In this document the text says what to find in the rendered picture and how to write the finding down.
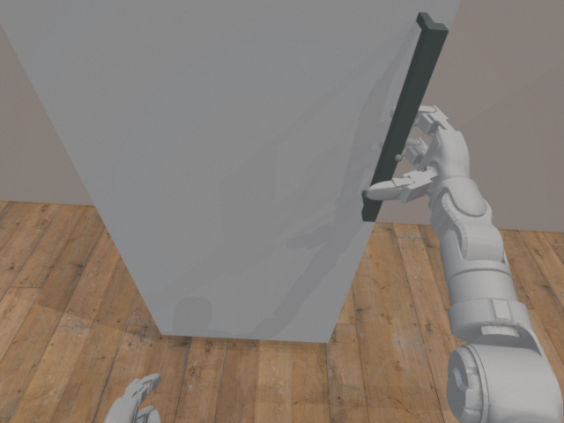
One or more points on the fridge door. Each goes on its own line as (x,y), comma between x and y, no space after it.
(226,143)

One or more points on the right robot forearm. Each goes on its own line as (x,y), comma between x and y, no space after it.
(484,306)

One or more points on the robot right upper arm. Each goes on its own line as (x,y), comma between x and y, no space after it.
(499,384)

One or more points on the right robot hand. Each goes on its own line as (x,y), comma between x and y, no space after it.
(448,156)

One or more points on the handle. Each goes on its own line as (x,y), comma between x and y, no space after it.
(426,54)

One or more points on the left robot hand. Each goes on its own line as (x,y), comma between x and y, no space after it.
(125,408)

